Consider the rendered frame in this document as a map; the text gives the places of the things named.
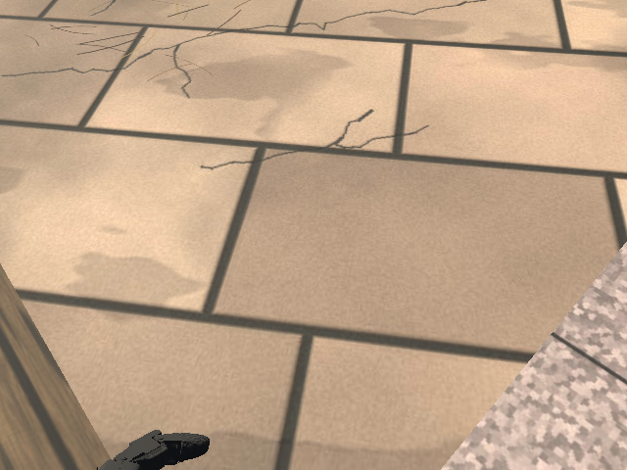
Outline left robot hand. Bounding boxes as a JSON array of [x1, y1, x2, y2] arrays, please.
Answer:
[[96, 430, 210, 470]]

